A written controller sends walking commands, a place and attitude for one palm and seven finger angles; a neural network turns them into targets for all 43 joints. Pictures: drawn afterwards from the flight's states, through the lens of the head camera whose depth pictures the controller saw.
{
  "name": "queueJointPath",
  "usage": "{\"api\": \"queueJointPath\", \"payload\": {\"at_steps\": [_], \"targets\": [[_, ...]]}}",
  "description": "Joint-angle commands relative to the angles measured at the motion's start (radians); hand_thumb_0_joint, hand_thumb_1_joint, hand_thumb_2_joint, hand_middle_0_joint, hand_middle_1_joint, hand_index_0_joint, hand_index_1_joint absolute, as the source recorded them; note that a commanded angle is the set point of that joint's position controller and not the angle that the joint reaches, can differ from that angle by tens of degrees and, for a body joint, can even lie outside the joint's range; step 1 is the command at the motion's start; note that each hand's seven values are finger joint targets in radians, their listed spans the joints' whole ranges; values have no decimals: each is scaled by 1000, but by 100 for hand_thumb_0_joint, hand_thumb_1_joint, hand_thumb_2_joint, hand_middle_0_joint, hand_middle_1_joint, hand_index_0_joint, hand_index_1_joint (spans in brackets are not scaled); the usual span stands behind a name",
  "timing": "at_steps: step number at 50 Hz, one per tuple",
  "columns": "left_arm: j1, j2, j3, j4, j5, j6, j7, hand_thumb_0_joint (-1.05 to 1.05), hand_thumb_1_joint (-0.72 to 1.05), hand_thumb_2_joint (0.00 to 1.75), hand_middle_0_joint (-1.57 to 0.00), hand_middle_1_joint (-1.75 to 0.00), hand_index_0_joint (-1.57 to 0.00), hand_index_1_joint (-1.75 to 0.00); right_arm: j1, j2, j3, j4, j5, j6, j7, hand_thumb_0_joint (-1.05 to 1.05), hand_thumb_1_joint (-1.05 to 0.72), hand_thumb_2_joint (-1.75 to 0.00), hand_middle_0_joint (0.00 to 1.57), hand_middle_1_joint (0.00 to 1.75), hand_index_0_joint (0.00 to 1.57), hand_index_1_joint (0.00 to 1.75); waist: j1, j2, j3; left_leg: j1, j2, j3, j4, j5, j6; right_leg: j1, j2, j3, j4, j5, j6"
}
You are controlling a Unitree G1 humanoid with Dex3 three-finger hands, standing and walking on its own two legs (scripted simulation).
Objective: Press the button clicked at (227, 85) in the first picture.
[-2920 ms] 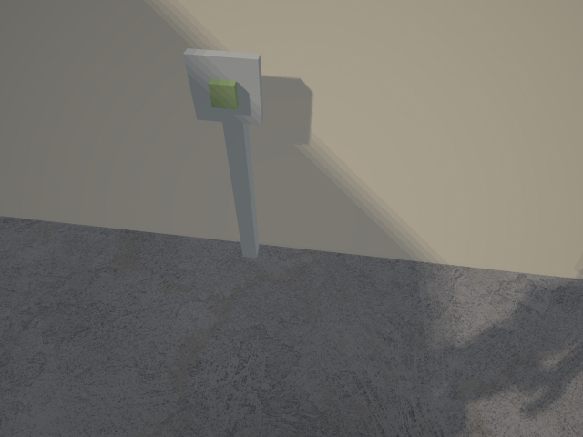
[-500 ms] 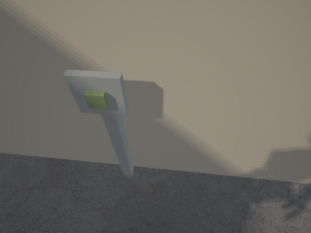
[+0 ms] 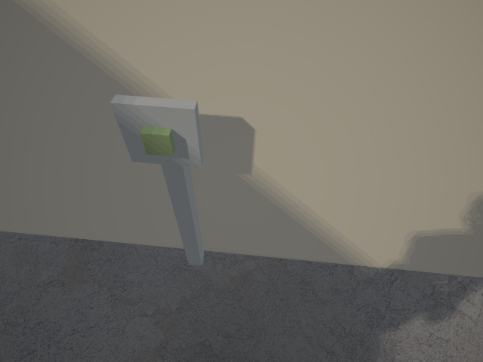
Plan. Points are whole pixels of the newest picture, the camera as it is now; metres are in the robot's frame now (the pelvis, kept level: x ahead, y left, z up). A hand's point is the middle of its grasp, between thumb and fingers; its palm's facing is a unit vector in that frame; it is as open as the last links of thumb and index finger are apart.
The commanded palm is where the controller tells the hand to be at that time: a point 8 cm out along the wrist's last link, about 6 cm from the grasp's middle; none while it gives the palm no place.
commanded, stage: come to a stop and stand still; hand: left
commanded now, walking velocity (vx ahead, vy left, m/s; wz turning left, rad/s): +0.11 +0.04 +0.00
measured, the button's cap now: (159, 140) +0.56 +0.22 +0.01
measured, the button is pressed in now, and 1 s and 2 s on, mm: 0 0 0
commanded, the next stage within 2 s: look again from close up in 0.58 s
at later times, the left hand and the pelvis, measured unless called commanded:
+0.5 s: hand out of the picture -0.01 +0.13 -0.18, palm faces +0.08 -0.99 -0.14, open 7.4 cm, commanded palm none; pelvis +0.01 -0.02 +0.00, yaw +2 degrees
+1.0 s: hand out of the picture +0.04 +0.21 -0.17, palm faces +0.07 -0.96 -0.26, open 7.4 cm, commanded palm none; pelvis +0.00 +0.00 -0.01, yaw +3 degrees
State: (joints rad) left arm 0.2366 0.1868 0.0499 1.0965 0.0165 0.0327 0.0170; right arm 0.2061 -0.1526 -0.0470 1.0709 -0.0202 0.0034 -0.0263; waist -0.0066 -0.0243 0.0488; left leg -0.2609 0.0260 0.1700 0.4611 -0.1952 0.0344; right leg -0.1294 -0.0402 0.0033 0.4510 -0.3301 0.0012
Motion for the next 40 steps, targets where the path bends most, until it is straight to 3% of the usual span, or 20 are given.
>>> {"api": "queueJointPath", "payload": {"at_steps": [1, 2, 4, 7, 10, 14, 17, 21, 23, 25, 27, 33, 34, 35, 36, 37, 39, 40], "targets": [[69, 97, -6, -5, 1, -35, 7, 0, 90, 90, -20, -30, -20, -30, 78, -82, -9, 1, 2, -11, 6, 0, -90, -90, 20, 30, 20, 30, -24, 51, -5, 173, 69, -126, -101, -40, -34, -178, -107, 88, -160, -23, -63], [69, 84, -9, 5, 0, -48, 8, 0, 90, 90, -20, -30, -20, -30, 86, -80, -7, 14, -2, -12, 4, 0, -90, -90, 20, 30, 20, 30, -25, -42, -38, 177, 85, -127, -75, -19, -28, -142, -79, 83, -161, 8, -52], [72, 75, -15, 11, -1, -50, 11, 0, 90, 90, -20, -30, -20, -30, 89, -88, -7, 20, 1, -9, 8, 0, -90, -90, 20, 30, 20, 30, -19, -106, 29, 139, 78, -117, -63, -64, -27, -155, -88, 91, -201, -64, -51], [79, 70, -17, 14, -2, -50, 14, 0, 90, 90, -20, -30, -20, -30, 109, -69, 2, 45, -2, -2, 13, 0, -90, -90, 20, 30, 20, 30, -23, -81, 140, 106, 61, -107, -51, -70, -35, -235, -102, 113, -242, -172, -62], [102, 66, -16, 15, -3, -50, 17, 0, 90, 90, -20, -30, -20, -30, 143, -51, 6, 64, -3, 3, 14, 0, -90, -90, 20, 30, 20, 30, -21, -27, 185, 83, 56, -102, -39, -71, -38, -259, -107, 122, -247, -204, -71], [125, 52, -13, 14, -6, -53, 20, 0, 90, 90, -20, -30, -20, -30, 174, -48, 9, 71, -1, -4, 8, 0, -90, -90, 20, 30, 20, 30, -13, 16, 151, 79, 63, -116, -49, -16, -33, -205, -96, 100, -201, -93, -69], [145, 36, -13, 25, -9, -58, 23, 0, 90, 90, -20, -30, -20, -30, 185, -43, 13, 74, 1, -18, -1, 0, -90, -90, 20, 30, 20, 30, -3, 30, 72, 100, 79, -133, -62, 101, -25, -116, -89, 66, -144, 105, -58], [166, 16, -15, 37, -10, -62, 30, 0, 90, 90, -20, -30, -20, -30, 193, -45, 13, 83, 7, -32, -13, 0, -90, -90, 20, 30, 20, 30, 2, 3, -10, 151, 98, -140, -52, 250, -14, -41, -79, 29, -99, 316, -42], [169, 12, -16, 41, -11, -61, 31, 0, 90, 90, -20, -30, -20, -30, 190, -46, 14, 85, 8, -32, -16, 0, -90, -90, 20, 30, 20, 30, 2, 18, -18, 162, 101, -138, -54, 269, -14, -33, -79, 24, -101, 332, -38], [163, 8, -19, 42, -9, -59, 34, 0, 90, 90, -20, -30, -20, -30, 183, -47, 11, 84, 8, -30, -18, 0, -90, -90, 20, 30, 20, 30, 1, 8, 13, 159, 104, -142, -60, 278, -13, -45, -75, 20, -106, 332, -35], [160, 8, -21, 43, -8, -56, 34, 0, 90, 90, -20, -30, -20, -30, 178, -44, 12, 87, 8, -27, -18, 0, -90, -90, 20, 30, 20, 30, -1, 34, 33, 153, 104, -142, -75, 256, -15, -52, -73, 20, -119, 293, -33], [145, 18, -21, 38, -7, -57, 32, 0, 90, 90, -20, -30, -20, -30, 144, -58, 9, 77, 6, -25, -18, 0, -90, -90, 20, 30, 20, 30, -3, 23, 20, 170, 107, -149, -86, 259, -14, -43, -73, 22, -131, 299, -28], [112, 205, -33, -55, 15, -66, 31, 0, 90, 90, -20, -30, -20, -30, 73, -198, 12, -52, 4, -17, 4, 0, -90, -90, 20, 30, 20, 30, -17, 63, 98, 114, 65, -184, -4, 231, -25, -128, -68, 10, -104, 348, -38], [105, 117, -12, -66, 6, -67, 41, 0, 90, 90, -20, -30, -20, -30, 63, -135, 1, -70, -5, -33, -3, 0, -90, -90, 20, 30, 20, 30, -3, 44, -19, 96, 85, -162, 41, 170, -13, -103, -90, 44, -44, 330, -34], [105, 117, -3, -66, 12, -70, 39, 0, 90, 90, -20, -30, -20, -30, 79, -126, -9, -63, -7, -41, -11, 0, -90, -90, 20, 30, 20, 30, -10, 28, -91, 101, 78, -172, 51, 261, -3, -55, -90, 38, -7, 480, -47], [124, 105, -18, -68, 2, -72, 38, 0, 90, 90, -20, -30, -20, -30, 93, -126, 1, -64, -3, -41, -13, 0, -90, -90, 20, 30, 20, 30, -2, -24, -130, 112, 86, -171, 67, 290, 1, -21, -93, 30, -8, 525, -49], [119, 117, -18, -94, 4, -69, 37, 0, 90, 90, -20, -30, -20, -30, 89, -142, -2, -84, -3, -36, -8, 0, -90, -90, 20, 30, 20, 30, -4, -68, -121, 86, 75, -158, 69, 271, 1, -16, -89, 36, 4, 554, -51], [112, 131, -13, -101, 3, -67, 36, 0, 90, 90, -20, -30, -20, -30, 69, -153, -6, -89, -1, -33, -8, 0, -90, -90, 20, 30, 20, 30, 1, -45, -96, 78, 74, -155, 68, 247, 4, -32, -88, 37, 3, 512, -50]]}}
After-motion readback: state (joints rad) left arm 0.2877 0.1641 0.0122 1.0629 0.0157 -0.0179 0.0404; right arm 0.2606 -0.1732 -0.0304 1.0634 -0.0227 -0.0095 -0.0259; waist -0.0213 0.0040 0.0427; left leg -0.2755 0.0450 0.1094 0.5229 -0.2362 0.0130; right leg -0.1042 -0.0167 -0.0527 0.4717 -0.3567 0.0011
